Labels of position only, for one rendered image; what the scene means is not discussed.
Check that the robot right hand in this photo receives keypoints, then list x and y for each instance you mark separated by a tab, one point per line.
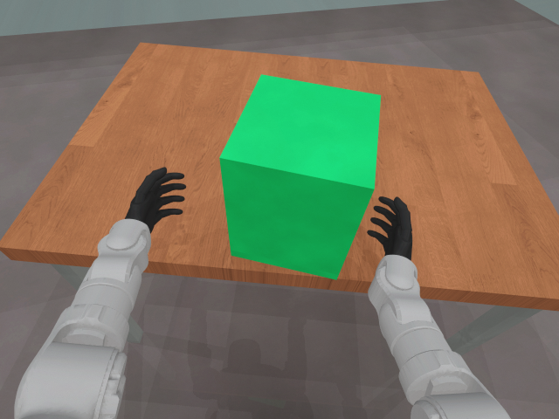
399	240

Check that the robot left hand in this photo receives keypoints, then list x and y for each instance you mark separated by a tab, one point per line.
146	204

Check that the robot left forearm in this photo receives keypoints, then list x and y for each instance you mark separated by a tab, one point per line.
101	308

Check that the table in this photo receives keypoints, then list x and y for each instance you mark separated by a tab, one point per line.
484	230

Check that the right robot upper arm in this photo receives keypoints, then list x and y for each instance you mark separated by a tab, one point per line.
477	405

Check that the carton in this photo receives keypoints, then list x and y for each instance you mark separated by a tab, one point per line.
298	172

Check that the left robot upper arm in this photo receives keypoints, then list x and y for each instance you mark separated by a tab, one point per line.
75	381

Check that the robot right forearm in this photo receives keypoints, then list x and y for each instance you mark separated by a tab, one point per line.
427	364

